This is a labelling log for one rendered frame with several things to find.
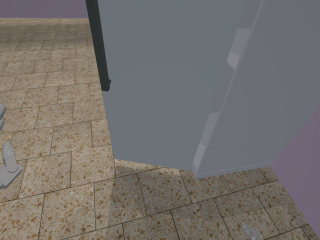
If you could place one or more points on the handle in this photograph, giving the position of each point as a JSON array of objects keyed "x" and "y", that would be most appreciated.
[{"x": 98, "y": 43}]

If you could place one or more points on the fridge door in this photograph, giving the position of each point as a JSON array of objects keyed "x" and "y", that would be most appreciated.
[{"x": 165, "y": 60}]

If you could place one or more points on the left robot hand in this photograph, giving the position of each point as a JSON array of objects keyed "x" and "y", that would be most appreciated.
[{"x": 10, "y": 170}]

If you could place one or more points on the right robot hand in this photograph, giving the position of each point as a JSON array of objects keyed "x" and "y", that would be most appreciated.
[{"x": 252, "y": 233}]

